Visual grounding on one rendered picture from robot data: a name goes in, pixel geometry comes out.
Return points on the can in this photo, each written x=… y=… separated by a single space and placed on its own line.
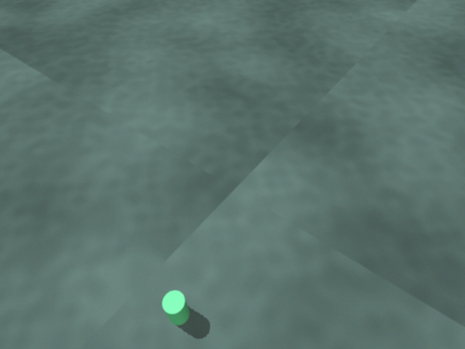
x=175 y=306

